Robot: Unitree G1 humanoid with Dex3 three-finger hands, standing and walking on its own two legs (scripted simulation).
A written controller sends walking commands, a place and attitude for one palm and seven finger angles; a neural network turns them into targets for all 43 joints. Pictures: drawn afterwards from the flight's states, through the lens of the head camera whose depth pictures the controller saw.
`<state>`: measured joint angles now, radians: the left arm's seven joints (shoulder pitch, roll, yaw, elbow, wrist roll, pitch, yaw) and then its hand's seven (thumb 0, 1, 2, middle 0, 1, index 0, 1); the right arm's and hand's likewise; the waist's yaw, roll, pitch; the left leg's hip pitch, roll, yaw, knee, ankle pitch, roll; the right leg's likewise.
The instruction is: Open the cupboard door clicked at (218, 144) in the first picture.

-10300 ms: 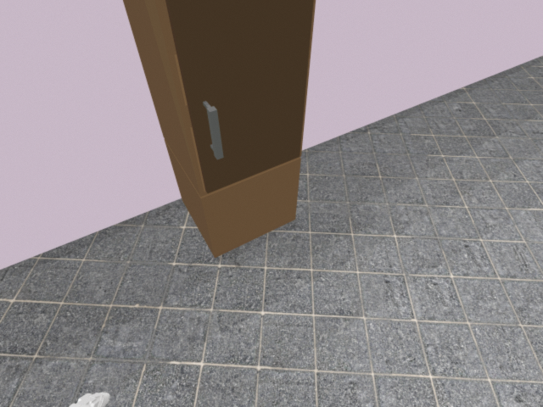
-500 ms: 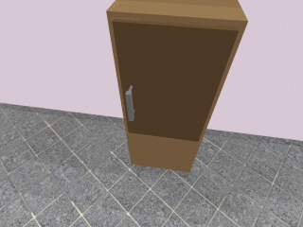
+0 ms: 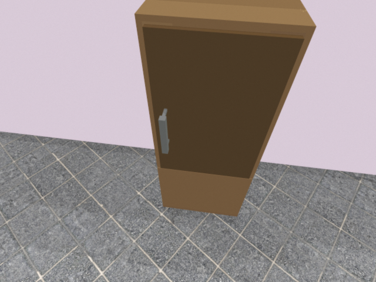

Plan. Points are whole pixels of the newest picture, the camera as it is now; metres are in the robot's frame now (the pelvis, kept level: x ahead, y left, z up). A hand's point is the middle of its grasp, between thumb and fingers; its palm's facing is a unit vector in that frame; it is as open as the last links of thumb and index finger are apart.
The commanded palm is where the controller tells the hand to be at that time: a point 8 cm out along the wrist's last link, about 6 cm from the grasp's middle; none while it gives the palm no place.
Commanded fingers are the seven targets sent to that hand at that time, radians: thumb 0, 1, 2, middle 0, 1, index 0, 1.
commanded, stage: look again from close up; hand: left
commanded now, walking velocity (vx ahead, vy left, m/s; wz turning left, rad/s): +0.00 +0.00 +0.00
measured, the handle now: (165, 131) +0.59 +0.11 -0.08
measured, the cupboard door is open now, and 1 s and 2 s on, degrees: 0 0 0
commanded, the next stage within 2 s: come to a stop and stand still in 0.04 s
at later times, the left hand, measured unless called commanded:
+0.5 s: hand out of the picture +0.01 +0.19 -0.17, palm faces +0.01 -0.98 -0.22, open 7.3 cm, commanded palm none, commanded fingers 0.00 0.90 0.90 -0.20 -0.30 -0.20 -0.30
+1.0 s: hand out of the picture +0.01 +0.17 -0.17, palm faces +0.00 -0.98 -0.20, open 7.3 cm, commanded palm none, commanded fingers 0.00 0.90 0.90 -0.20 -0.30 -0.20 -0.30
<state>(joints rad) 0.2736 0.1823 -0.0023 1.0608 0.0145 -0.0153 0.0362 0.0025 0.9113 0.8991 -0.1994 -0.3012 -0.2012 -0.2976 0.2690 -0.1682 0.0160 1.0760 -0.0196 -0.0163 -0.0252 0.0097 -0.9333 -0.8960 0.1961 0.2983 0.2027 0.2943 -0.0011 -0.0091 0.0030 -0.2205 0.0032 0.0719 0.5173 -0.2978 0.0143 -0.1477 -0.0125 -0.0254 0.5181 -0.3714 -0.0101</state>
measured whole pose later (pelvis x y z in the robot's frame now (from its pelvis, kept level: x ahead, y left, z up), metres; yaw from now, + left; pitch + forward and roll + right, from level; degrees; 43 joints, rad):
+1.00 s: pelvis +0.01 -0.01 +0.00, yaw +0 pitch +0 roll +1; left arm 0.28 0.17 -0.01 1.09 0.01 -0.01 0.03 0.00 0.91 0.90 -0.20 -0.30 -0.20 -0.30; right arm 0.25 -0.16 0.02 1.11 -0.02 -0.01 -0.03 0.00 -0.92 -0.90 0.20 0.30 0.20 0.29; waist 0.00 -0.01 0.02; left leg -0.21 0.01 0.07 0.49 -0.29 0.00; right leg -0.14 0.00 -0.02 0.50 -0.37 -0.02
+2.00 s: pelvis +0.02 -0.03 +0.00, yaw +0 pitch +0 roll +1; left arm 0.29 0.17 0.00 1.11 0.01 -0.01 0.03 0.00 0.91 0.90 -0.20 -0.30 -0.20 -0.30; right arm 0.24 -0.16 0.02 1.13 -0.01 -0.01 -0.04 0.00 -0.92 -0.90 0.20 0.30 0.20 0.29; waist 0.01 -0.02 0.03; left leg -0.17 0.04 0.05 0.45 -0.28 -0.03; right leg -0.09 0.03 -0.04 0.45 -0.36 -0.05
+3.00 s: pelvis -0.09 +0.01 -0.10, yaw +0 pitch +17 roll -4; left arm 0.20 0.30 0.25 0.18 -0.30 -0.38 -0.40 0.01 0.10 0.56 -0.26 -0.82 -0.26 -0.82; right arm 0.27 -0.22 0.03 0.58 0.02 -0.20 -0.05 0.01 -0.90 -0.90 0.20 0.30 0.21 0.30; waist -0.03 0.03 -0.14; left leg -1.08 0.05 0.01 1.24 -0.46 0.04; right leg -0.96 0.00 -0.09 1.21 -0.54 -0.01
